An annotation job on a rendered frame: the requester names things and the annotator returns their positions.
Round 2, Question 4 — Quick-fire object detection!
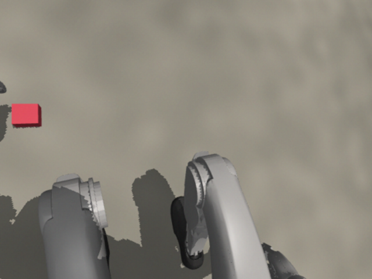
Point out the right robot hand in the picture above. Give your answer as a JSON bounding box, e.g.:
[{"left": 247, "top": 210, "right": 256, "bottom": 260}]
[{"left": 262, "top": 243, "right": 299, "bottom": 279}]

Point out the right robot foot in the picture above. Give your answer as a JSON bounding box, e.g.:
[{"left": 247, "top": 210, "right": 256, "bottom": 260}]
[{"left": 170, "top": 196, "right": 203, "bottom": 270}]

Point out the small box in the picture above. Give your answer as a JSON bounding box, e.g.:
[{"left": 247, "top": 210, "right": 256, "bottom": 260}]
[{"left": 12, "top": 103, "right": 42, "bottom": 127}]

